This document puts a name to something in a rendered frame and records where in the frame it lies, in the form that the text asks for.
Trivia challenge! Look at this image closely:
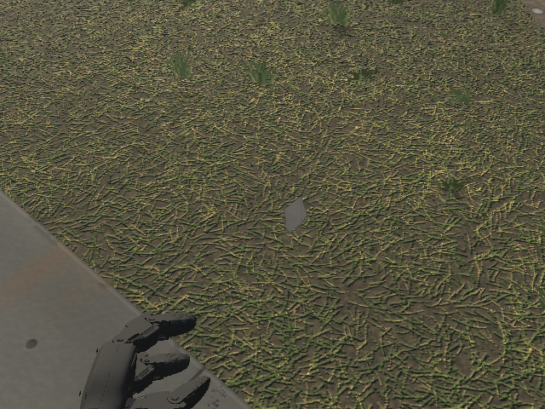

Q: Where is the robot left hand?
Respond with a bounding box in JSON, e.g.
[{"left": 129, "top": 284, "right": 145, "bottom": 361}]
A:
[{"left": 79, "top": 311, "right": 210, "bottom": 409}]

